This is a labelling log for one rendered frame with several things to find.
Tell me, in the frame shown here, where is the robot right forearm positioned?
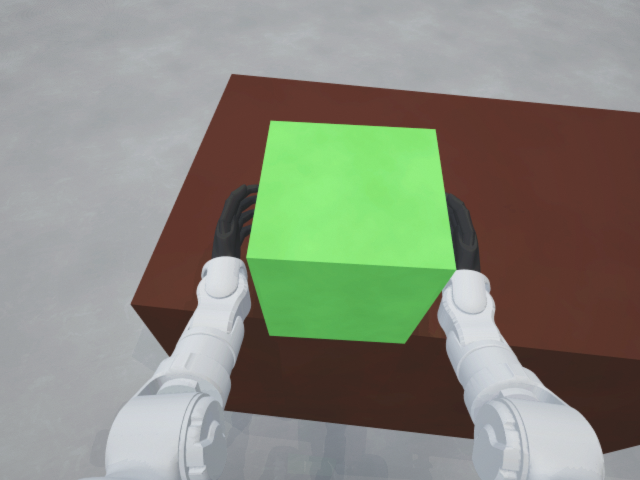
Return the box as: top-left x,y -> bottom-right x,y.
437,270 -> 605,480

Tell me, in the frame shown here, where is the left robot upper arm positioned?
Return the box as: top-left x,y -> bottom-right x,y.
78,392 -> 227,480

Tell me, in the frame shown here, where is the robot left forearm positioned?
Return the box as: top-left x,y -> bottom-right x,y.
105,256 -> 251,472

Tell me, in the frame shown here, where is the carton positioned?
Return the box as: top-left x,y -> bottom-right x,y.
246,121 -> 456,344

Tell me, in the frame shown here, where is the right robot upper arm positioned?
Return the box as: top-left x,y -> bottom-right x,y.
472,397 -> 603,480

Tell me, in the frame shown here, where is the right robot hand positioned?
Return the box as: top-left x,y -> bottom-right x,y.
445,192 -> 481,273

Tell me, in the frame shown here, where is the pedestal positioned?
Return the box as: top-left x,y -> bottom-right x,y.
131,74 -> 640,454

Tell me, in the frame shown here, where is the left robot hand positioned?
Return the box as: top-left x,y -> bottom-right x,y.
211,184 -> 259,259

